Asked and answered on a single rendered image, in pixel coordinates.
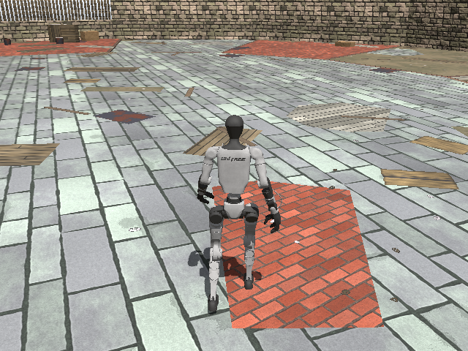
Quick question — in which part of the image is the robot left forearm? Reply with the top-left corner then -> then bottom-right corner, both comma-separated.
197,174 -> 208,195

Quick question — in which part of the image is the robot left hand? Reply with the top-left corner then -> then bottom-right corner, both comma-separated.
197,192 -> 214,204

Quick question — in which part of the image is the robot torso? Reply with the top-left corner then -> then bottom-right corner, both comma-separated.
217,143 -> 251,219

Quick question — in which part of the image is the robot left thigh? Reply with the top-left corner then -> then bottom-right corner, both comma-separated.
209,205 -> 224,261

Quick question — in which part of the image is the robot right hand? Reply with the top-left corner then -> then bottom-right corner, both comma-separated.
264,212 -> 281,233

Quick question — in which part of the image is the left robot upper arm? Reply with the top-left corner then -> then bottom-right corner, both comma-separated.
200,146 -> 219,185

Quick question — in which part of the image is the robot right forearm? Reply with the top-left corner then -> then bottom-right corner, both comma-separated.
262,177 -> 279,214

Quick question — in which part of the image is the right robot upper arm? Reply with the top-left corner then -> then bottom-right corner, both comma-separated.
249,147 -> 269,189

